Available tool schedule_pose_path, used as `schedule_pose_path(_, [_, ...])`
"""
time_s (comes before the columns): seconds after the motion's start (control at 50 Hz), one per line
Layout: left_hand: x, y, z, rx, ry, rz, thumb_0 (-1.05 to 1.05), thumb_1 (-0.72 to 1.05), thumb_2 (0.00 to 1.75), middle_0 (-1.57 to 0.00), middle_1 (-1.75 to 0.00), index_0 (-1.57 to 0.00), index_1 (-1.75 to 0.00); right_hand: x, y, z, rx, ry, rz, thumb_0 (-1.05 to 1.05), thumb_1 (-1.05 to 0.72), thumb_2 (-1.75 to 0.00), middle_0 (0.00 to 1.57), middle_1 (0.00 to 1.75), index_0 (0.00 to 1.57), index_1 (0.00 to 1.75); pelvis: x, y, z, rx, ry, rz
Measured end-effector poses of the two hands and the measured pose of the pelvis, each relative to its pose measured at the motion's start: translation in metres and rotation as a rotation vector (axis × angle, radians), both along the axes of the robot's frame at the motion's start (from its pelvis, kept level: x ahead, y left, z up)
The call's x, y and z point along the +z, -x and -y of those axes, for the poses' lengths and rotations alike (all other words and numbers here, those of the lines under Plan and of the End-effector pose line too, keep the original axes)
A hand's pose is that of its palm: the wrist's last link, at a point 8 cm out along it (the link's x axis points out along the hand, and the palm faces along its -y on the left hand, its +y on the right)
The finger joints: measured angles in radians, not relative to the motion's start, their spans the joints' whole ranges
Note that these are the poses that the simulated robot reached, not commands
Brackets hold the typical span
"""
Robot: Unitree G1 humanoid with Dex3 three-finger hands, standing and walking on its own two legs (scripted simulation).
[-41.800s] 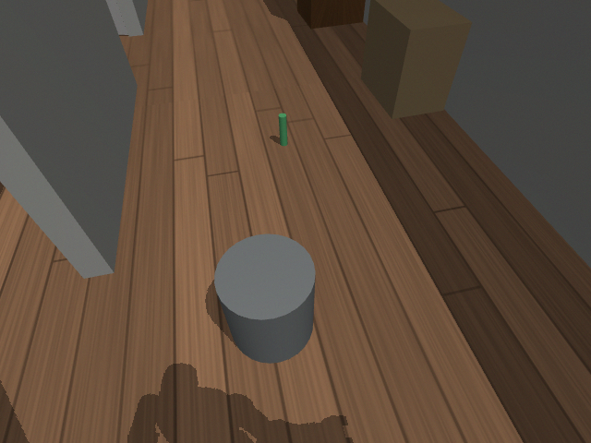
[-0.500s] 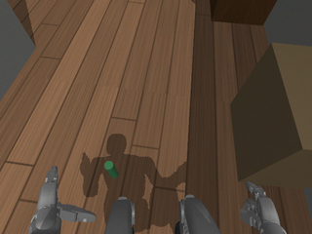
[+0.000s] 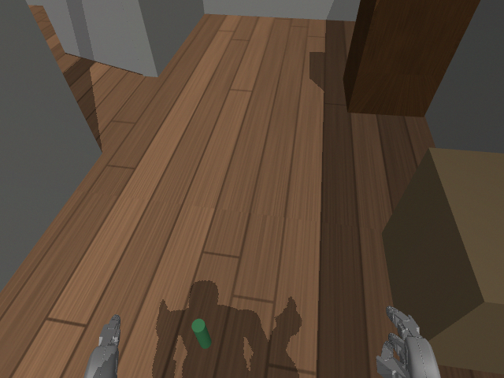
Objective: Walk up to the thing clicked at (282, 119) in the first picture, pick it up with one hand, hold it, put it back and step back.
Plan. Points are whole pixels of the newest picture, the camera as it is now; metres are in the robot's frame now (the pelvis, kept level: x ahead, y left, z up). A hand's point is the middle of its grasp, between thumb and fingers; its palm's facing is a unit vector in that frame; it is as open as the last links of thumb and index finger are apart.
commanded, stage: home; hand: left
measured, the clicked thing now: (202, 334) +0.39 +0.19 -0.62
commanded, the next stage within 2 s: stand in 1.58 s
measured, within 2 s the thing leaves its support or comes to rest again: neither
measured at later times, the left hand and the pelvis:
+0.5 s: hand out of the picture +0.15 +0.16 -0.05, palm faces +0.10 -0.95 -0.29, open 17.6 cm; pelvis -0.01 -0.02 +0.01, yaw +0 degrees
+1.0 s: hand out of the picture +0.15 +0.17 -0.05, palm faces +0.11 -0.95 -0.28, open 17.5 cm; pelvis -0.01 -0.01 +0.01, yaw +0 degrees
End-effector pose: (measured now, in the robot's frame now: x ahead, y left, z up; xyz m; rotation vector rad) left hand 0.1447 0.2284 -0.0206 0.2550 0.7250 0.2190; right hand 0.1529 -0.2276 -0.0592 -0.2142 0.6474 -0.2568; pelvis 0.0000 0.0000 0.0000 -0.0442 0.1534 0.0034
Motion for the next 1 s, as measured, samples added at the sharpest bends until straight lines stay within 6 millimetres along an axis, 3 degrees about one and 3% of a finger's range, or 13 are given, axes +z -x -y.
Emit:
schedule_pose_path(0.14, [-0.004,0.007,0.003,0.009,0.010,-0.022,-0.01,-0.57,0.04,-0.05,-0.05,-0.05,-0.05,0.003,0.000,0.008,0.023,0.026,0.001,0.02,-0.89,-0.90,0.21,0.30,0.21,0.31,0.002,0.004,0.005,0.007,-0.002,0.014])
schedule_pose_path(0.48, [-0.002,0.012,0.018,-0.002,0.022,-0.013,-0.01,-0.56,0.04,-0.06,-0.05,-0.05,-0.06,0.001,0.021,0.028,-0.003,0.029,-0.026,0.02,-0.90,-0.90,0.21,0.30,0.21,0.31,0.005,0.012,0.016,0.005,-0.013,0.029])
schedule_pose_path(1.0, [-0.001,0.012,0.015,-0.001,0.024,-0.002,-0.01,-0.55,0.05,-0.06,-0.05,-0.05,-0.06,0.004,0.017,0.023,0.005,0.028,0.001,0.02,-0.90,-0.90,0.21,0.30,0.21,0.30,0.006,0.014,0.014,0.003,-0.013,0.039])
